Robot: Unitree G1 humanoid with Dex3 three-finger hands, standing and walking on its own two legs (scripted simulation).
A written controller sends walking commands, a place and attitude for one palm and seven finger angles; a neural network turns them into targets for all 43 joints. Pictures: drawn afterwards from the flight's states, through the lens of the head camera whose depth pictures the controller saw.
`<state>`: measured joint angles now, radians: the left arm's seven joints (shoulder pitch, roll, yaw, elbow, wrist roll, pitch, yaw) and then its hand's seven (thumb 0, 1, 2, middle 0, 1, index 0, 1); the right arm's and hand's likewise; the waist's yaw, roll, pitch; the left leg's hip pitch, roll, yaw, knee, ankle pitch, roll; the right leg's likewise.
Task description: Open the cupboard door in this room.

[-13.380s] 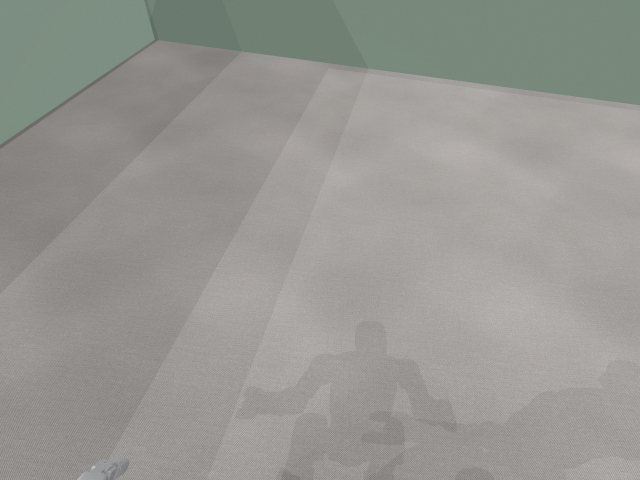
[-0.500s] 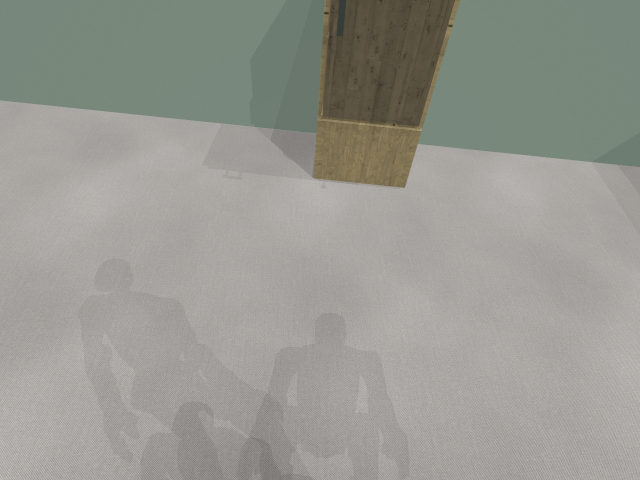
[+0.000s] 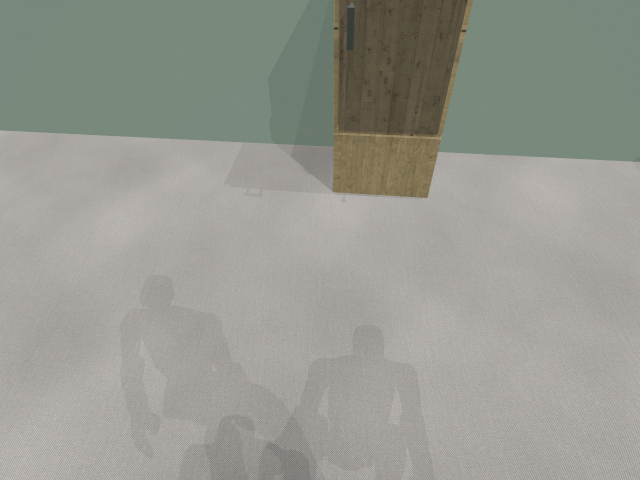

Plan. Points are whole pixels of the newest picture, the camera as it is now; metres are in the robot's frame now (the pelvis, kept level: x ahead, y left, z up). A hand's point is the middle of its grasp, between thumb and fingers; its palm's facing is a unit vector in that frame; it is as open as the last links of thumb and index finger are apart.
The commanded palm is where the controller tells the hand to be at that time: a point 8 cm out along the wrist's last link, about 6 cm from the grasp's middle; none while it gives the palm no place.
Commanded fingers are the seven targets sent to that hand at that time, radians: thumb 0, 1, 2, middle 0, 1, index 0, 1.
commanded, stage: turn or walk to find it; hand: left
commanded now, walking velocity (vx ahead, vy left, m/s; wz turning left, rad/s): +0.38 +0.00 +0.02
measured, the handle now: (350, 26) +1.52 +0.02 +0.02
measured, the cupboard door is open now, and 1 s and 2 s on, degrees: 0 0 0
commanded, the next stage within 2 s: stand and wait in 0.54 s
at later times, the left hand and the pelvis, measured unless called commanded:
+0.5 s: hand out of the picture +0.13 +0.24 -0.19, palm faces +0.15 -0.97 -0.17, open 7.3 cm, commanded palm none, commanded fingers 0.00 0.90 0.90 -0.20 -0.30 -0.20 -0.30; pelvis +0.18 +0.07 -0.01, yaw +4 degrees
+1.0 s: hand (206, 396) +0.28 +0.22 -0.16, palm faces +0.15 -0.96 -0.24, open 7.2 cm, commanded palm none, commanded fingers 0.00 0.90 0.90 -0.20 -0.30 -0.20 -0.30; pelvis +0.25 +0.04 +0.00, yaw +8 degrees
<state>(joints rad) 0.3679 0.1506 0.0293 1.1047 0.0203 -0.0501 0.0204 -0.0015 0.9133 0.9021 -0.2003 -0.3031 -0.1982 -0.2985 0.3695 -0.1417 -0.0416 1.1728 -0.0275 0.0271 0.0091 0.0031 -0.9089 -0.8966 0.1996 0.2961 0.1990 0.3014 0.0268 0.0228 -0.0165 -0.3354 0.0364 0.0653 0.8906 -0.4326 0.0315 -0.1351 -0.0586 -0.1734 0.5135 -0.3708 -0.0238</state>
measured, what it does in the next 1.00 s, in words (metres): walks ahead: left foot, then right foot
